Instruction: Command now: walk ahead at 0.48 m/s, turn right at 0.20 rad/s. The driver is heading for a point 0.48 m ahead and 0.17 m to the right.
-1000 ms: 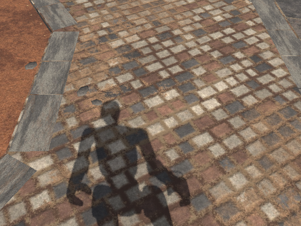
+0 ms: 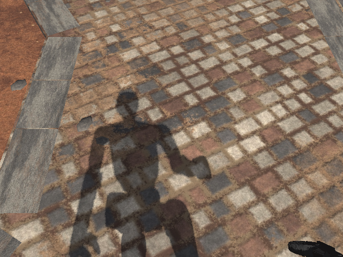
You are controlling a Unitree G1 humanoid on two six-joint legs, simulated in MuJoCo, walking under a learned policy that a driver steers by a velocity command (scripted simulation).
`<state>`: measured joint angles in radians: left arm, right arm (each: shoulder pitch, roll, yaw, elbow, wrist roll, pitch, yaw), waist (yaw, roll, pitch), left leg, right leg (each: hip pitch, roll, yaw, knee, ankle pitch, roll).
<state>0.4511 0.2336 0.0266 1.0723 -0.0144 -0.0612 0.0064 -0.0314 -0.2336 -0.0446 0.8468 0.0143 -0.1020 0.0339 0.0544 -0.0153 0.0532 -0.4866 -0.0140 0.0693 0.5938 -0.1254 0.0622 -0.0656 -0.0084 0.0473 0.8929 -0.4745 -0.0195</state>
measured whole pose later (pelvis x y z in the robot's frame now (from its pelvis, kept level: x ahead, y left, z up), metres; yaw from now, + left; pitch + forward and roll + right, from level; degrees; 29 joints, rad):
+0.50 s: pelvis +0.29 -0.04 +0.00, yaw -14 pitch +2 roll +2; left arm 0.05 0.23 0.06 0.77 -0.02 -0.05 -0.06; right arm 0.32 -0.27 -0.06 1.00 0.01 -0.05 -0.03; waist -0.04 -0.01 0.04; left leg 0.09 0.05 0.28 0.48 -0.45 -0.03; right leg -0.53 -0.01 -0.08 0.60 -0.09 -0.12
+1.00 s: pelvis +0.48 -0.07 +0.01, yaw -20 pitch +1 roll -1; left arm 0.18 0.25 0.05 0.88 0.01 -0.04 0.01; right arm 0.11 -0.24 -0.04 0.92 -0.02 -0.05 -0.01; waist 0.02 -0.01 0.01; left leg -0.39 0.02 0.00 0.51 -0.14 0.00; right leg -0.18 0.05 0.01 0.51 -0.35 -0.03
